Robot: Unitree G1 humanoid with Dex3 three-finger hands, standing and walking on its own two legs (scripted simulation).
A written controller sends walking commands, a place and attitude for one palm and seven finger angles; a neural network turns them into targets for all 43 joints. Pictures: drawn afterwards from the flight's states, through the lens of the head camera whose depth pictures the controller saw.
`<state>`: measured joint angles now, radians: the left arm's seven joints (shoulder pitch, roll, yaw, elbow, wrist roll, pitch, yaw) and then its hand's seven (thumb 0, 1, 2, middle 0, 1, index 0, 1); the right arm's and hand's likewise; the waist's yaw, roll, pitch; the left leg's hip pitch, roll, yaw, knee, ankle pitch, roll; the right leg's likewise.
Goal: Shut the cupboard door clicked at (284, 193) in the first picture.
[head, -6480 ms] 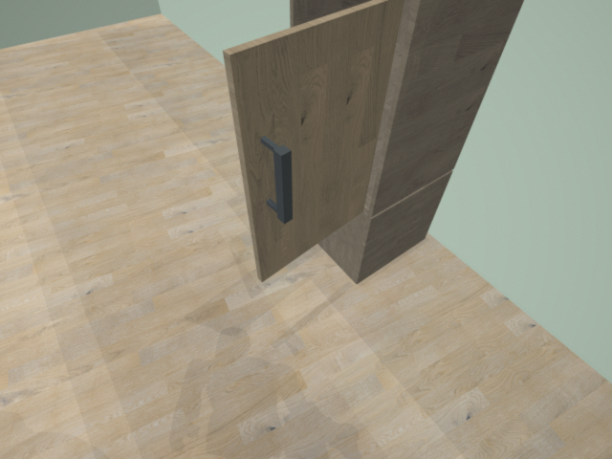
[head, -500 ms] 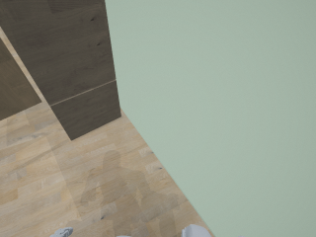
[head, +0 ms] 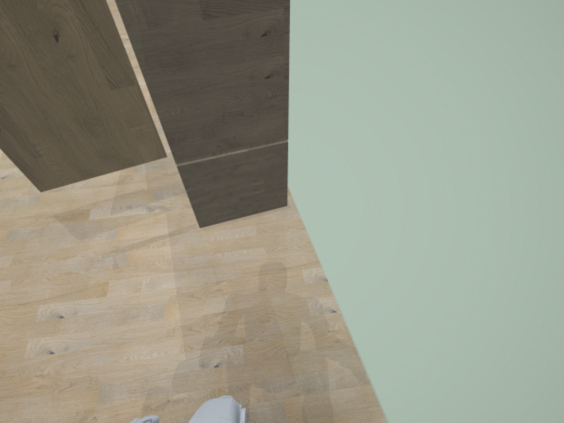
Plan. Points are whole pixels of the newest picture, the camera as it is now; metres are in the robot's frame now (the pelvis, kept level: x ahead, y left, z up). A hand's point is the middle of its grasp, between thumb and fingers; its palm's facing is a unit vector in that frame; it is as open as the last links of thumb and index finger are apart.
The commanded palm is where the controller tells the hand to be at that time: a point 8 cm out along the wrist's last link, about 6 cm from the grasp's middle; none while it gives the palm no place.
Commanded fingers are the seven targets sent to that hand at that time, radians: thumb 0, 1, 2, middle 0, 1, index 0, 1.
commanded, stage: turn to face it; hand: left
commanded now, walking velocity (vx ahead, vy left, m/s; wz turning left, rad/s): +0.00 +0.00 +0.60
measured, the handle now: out of the picture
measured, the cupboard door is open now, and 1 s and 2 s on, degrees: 95 95 95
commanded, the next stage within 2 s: take the last steps up to it in 0.68 s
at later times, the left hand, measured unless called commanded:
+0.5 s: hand out of the picture +0.08 +0.24 -0.16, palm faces +0.24 -0.94 -0.26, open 7.4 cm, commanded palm none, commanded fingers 0.00 0.90 0.90 -0.20 -0.30 -0.20 -0.30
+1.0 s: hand out of the picture -0.05 +0.17 -0.17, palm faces +0.49 -0.84 -0.21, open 7.3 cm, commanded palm none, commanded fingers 0.00 0.90 0.90 -0.20 -0.30 -0.20 -0.30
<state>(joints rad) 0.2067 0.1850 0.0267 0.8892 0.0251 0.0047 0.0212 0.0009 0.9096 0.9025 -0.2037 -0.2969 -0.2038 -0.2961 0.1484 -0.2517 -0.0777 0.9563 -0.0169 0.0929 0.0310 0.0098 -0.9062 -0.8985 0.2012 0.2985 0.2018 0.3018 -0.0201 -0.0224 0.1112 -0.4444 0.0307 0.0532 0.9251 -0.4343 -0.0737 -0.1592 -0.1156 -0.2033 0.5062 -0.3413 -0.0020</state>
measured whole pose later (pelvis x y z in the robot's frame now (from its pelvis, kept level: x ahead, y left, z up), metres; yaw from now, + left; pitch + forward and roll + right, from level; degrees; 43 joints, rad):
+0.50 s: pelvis +0.02 +0.01 +0.00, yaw +14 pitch +1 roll -1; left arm 0.12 0.25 0.05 0.89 0.02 0.05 0.01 0.00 0.91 0.90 -0.20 -0.30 -0.20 -0.30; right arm 0.18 -0.20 -0.04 0.93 -0.03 0.04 0.00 0.01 -0.90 -0.90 0.21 0.30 0.21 0.30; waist -0.01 0.00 0.09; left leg -0.28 -0.02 -0.06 0.50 -0.24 0.02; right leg -0.39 -0.05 -0.02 0.82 -0.42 0.07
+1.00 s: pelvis +0.04 +0.00 +0.00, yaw +26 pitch +0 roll +1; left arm 0.31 0.21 0.05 1.01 0.04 -0.02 0.01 0.00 0.92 0.90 -0.20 -0.30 -0.20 -0.30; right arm 0.13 -0.21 -0.05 1.00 -0.02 0.06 0.03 0.01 -0.91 -0.90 0.20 0.30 0.20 0.30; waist 0.05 -0.05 0.07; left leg -0.32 0.01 0.08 0.72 -0.45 -0.04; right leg -0.14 -0.10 -0.20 0.48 -0.33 0.00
